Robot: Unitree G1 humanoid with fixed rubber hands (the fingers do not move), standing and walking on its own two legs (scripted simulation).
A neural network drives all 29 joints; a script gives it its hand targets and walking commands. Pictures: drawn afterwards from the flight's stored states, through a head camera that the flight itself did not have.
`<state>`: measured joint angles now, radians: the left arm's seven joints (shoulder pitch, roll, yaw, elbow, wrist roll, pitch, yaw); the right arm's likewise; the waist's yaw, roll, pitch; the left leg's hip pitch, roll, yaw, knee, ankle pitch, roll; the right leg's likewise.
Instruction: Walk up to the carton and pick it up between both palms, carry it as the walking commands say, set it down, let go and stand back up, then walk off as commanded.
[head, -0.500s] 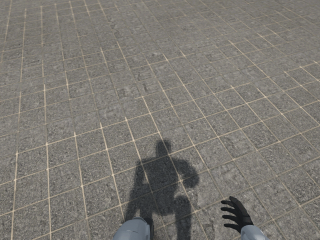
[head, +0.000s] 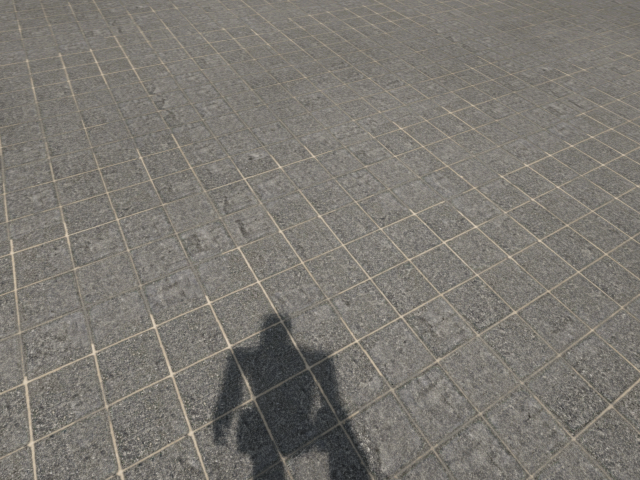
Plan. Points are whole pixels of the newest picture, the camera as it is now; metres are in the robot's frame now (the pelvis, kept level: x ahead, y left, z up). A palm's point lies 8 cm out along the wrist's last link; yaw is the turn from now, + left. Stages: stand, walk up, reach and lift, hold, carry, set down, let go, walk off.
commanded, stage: stand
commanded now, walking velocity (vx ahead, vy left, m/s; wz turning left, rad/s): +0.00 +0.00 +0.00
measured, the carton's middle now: out of the picture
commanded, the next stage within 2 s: walk off in 0.20 s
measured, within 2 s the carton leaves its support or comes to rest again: neither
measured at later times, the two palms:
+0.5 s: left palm out of the picture -0.02 +0.18 -0.15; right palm out of the picture +0.01 -0.24 -0.15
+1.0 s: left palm (72, 409) +0.24 +0.36 -0.12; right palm (426, 393) +0.27 -0.16 -0.12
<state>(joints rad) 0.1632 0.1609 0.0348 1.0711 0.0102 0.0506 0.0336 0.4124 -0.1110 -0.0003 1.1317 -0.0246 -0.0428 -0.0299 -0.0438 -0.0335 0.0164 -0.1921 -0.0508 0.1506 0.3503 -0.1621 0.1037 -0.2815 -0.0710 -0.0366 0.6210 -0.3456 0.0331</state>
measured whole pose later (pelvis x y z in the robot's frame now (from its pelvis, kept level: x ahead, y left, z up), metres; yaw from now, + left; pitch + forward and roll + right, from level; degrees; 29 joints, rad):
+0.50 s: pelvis +0.03 -0.03 +0.00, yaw +3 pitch -1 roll +0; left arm 0.34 0.12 0.00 1.15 0.02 -0.02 0.05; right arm 0.34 -0.13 -0.02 1.13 -0.01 -0.01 -0.02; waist -0.01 0.00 0.00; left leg -0.21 -0.02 0.09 0.49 -0.31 0.05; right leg -0.12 -0.04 -0.11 0.45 -0.32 0.01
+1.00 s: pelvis +0.18 +0.08 +0.00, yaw +18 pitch +1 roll +0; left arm 0.12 0.24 0.07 0.87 0.04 -0.06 -0.03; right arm 0.33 -0.21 -0.08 0.97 -0.02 -0.06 0.01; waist -0.04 -0.03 0.02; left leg -0.19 -0.04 0.06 0.40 -0.25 0.07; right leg -0.58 -0.16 -0.06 1.08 -0.25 0.07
